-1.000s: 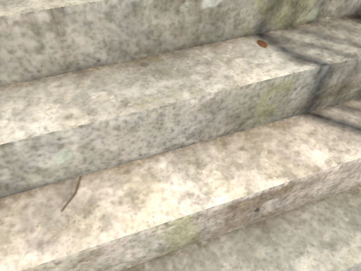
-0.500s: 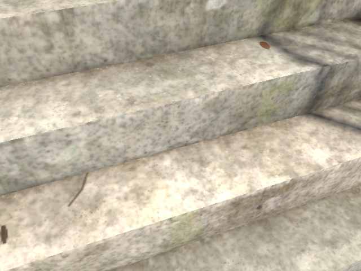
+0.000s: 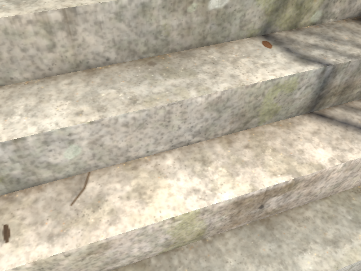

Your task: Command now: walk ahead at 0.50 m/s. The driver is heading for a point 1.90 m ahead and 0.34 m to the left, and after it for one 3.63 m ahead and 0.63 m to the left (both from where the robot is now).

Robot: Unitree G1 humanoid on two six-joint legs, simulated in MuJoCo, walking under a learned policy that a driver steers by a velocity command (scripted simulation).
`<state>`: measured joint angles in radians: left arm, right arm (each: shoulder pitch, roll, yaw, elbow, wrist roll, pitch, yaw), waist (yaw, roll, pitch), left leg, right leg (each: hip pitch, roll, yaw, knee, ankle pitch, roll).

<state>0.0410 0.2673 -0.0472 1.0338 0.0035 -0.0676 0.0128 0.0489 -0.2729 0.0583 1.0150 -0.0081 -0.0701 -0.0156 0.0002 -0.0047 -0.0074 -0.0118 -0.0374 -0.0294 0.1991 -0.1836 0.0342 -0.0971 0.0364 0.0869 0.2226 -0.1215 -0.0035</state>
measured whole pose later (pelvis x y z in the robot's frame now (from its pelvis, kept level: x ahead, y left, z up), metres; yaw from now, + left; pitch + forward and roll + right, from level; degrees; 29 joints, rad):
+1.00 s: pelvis +0.00 +0.01 +0.00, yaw +1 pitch +0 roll +0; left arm 0.03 0.28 -0.05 1.02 0.00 -0.07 0.01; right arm 0.04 -0.29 0.07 1.01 -0.01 -0.07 -0.01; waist 0.00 -0.01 0.00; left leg 0.00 -0.05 -0.04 0.19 -0.18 0.04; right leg -0.09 0.02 0.08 0.22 -0.12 0.01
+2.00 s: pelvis +0.00 +0.01 +0.00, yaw +1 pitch -1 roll +0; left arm 0.08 0.28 -0.03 1.05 0.01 -0.05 0.01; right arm 0.08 -0.29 0.05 1.05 -0.01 -0.05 -0.02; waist 0.00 -0.01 0.02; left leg -0.03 -0.05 -0.03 0.25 -0.21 0.04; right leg -0.11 0.01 0.08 0.28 -0.15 0.01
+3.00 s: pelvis +0.01 +0.01 +0.00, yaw +1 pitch +0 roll +0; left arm 0.04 0.26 -0.03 1.02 0.00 -0.06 0.01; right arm 0.04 -0.28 0.06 1.01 -0.01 -0.07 -0.02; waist 0.00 0.00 -0.01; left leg 0.00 -0.05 -0.04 0.18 -0.18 0.04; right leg -0.08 0.01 0.07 0.22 -0.13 0.02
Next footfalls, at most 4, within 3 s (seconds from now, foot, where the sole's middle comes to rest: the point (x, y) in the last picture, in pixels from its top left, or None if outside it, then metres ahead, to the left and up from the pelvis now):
none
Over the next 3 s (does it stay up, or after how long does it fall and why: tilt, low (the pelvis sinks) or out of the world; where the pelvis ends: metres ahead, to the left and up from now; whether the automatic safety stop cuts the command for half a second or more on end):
stays up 0.01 0.01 0.00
